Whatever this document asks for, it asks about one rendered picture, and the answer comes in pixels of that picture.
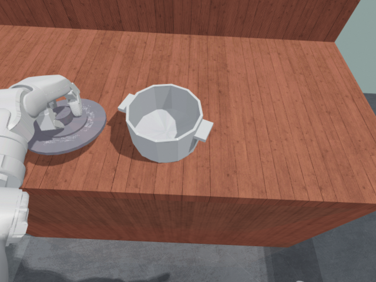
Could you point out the left robot forearm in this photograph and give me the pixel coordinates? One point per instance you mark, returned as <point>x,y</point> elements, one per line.
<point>20,106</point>

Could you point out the robot left hand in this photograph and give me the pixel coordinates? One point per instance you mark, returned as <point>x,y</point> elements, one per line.
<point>54,87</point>

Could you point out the knob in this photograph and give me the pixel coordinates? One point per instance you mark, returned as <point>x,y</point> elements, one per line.
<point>64,114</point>

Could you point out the robot left upper arm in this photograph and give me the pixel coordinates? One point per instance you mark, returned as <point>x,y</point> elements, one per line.
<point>13,222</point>

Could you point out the pot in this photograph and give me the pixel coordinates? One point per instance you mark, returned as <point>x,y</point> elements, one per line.
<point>165,122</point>

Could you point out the table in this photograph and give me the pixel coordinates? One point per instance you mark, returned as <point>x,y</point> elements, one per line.
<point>292,150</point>

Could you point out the lid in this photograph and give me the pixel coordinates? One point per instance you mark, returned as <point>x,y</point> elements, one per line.
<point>79,132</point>

